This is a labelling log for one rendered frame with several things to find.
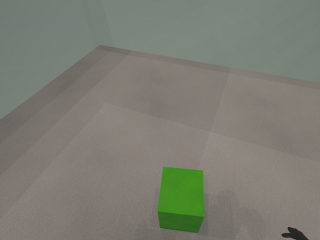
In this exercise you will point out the robot right hand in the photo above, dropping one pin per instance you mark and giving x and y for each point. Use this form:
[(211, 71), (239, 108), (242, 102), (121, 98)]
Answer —
[(294, 234)]

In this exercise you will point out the carton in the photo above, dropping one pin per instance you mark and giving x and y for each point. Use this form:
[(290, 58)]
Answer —
[(181, 199)]

